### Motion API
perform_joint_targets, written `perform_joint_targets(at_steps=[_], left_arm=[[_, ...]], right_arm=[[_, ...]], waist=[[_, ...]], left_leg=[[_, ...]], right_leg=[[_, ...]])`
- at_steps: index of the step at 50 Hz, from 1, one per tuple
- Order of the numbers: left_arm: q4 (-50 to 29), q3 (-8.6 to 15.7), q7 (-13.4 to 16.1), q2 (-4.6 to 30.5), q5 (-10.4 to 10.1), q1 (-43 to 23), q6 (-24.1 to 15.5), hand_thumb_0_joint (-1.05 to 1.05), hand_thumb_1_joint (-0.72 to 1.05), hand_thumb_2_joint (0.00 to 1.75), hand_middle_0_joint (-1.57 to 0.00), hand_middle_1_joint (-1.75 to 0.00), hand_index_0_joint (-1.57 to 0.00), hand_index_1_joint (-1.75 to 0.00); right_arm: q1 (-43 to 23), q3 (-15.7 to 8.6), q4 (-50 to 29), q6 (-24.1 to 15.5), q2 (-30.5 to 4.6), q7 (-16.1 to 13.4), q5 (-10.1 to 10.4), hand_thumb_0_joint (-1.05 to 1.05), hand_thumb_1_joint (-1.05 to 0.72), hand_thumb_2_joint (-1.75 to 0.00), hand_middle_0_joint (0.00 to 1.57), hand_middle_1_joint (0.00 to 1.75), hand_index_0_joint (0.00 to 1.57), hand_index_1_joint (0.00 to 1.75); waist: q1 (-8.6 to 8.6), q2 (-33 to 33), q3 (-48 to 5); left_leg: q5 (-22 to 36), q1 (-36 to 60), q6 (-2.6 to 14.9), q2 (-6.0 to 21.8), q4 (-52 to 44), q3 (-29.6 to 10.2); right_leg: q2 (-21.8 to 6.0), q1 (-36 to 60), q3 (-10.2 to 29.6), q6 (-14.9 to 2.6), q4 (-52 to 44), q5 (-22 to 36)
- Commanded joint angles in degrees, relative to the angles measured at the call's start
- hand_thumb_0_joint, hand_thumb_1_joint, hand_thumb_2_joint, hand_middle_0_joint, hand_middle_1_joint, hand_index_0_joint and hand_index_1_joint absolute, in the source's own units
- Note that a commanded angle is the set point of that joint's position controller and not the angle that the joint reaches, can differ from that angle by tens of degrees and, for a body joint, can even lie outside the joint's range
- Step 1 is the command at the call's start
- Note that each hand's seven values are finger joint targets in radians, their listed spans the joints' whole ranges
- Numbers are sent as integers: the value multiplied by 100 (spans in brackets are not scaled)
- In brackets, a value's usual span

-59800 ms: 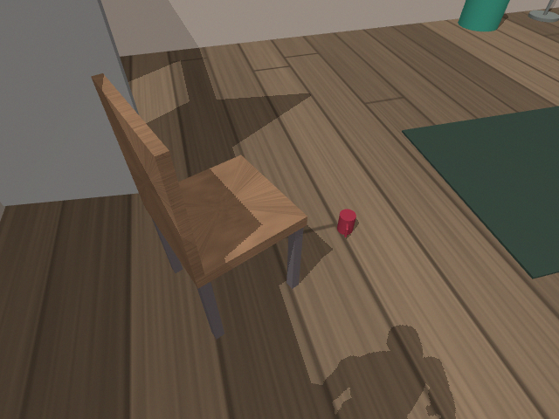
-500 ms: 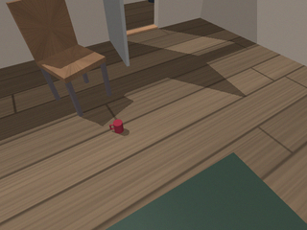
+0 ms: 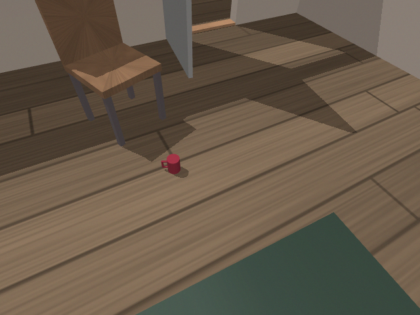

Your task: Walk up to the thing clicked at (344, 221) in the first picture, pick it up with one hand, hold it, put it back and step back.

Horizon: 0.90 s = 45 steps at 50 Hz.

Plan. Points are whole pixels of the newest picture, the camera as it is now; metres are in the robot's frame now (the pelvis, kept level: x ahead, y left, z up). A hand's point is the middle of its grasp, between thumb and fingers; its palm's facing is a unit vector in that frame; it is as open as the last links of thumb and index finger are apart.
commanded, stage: step back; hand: left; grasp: from above
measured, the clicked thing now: (170, 164) +1.03 +0.26 -0.72
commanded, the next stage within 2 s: stand in 0.16 s
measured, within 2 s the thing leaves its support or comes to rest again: neither
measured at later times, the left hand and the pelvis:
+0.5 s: hand out of the picture +0.08 +0.25 -0.13, palm faces -0.03 -0.94 -0.34, open 7.4 cm; pelvis +0.00 +0.00 +0.02, yaw -1 degrees
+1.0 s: hand out of the picture +0.08 +0.25 -0.13, palm faces -0.05 -0.94 -0.34, open 7.4 cm; pelvis +0.00 +0.00 +0.02, yaw -1 degrees
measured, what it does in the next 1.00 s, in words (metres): stands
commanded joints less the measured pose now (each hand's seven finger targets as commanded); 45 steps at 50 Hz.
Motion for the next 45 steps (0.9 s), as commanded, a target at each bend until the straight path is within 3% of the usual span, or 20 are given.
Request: perform_joint_targets(at_steps=[1,3,4,7,8,11,16,24,27,42,45], left_arm=[[-127,311,94,1149,21,265,-203,0,90,90,-20,-30,-20,-30],[-156,321,94,1304,40,-77,-214,0,90,90,-20,-30,-20,-30],[-176,293,81,1255,36,-272,-195,0,90,90,-20,-30,-20,-30],[-66,229,75,1078,39,-271,-181,0,90,90,-20,-30,-20,-30],[132,65,32,781,-17,-142,-178,0,90,90,-20,-30,-20,-30],[197,88,6,967,21,-310,-221,0,90,90,-20,-30,-20,-30],[318,51,-12,948,35,-473,-228,0,90,90,-20,-30,-20,-30],[421,46,-12,985,55,-491,-247,0,90,90,-20,-30,-20,-30],[413,52,-11,1005,54,-537,-256,0,90,90,-20,-30,-20,-30],[440,62,-25,989,57,-411,-195,0,90,90,-20,-30,-20,-30],[400,63,-18,1021,55,-450,-207,0,90,90,-20,-30,-20,-30]], right_arm=[[-578,-192,-376,-169,-1332,-106,80,0,-90,-90,20,30,20,30],[-462,-170,-279,-145,-1250,-97,105,0,-90,-90,20,30,20,30],[-422,-168,-189,-140,-1253,-99,88,0,-90,-90,20,30,20,30],[-717,-177,-107,-174,-1368,-86,59,0,-90,-90,20,30,20,30],[-570,-119,-75,-210,-1351,-36,120,0,-90,-90,20,30,20,30],[-607,-115,11,-243,-1247,-17,128,0,-90,-90,20,30,20,30],[-746,-99,82,-239,-1232,15,124,0,-90,-90,20,30,20,30],[-788,-101,203,-229,-1140,47,117,0,-90,-90,20,30,20,30],[-742,-96,238,-229,-1157,51,119,0,-90,-90,20,30,20,30],[-467,-59,349,-200,-1224,32,107,0,-90,-90,20,30,20,30],[-401,-49,355,-204,-1181,35,104,0,-90,-90,20,30,20,30]], waist=[[90,690,-1065],[-111,516,-1099],[-169,469,-1046],[-63,563,-969],[-83,479,-941],[-191,259,-912],[-174,195,-589],[-169,79,-530],[-196,98,-613],[-202,158,-415],[-221,20,-561]], left_leg=[[2158,311,420,768,-571,-733],[1710,414,290,603,-694,-607],[1538,522,306,661,-904,-677],[1951,606,430,868,-1176,-829],[1649,693,368,827,-1348,-888],[1880,1143,233,712,-1394,-646],[1376,1113,191,699,-1810,-635],[993,1209,83,614,-2043,-486],[1144,1264,68,620,-2034,-455],[545,1062,57,639,-2215,-517],[961,1154,69,658,-2120,-478]], right_leg=[[-271,699,419,-145,-786,1930],[-495,565,715,-262,-876,2079],[-457,442,647,-226,-833,1933],[-264,512,330,-77,-858,1882],[-318,658,429,-83,-1177,1655],[-408,544,492,-85,-1454,1999],[-429,549,495,-26,-1879,1501],[-516,562,569,-32,-2217,1213],[-525,633,581,-28,-2233,1347],[-471,506,564,-43,-2254,964],[-516,596,613,-52,-2257,1193]])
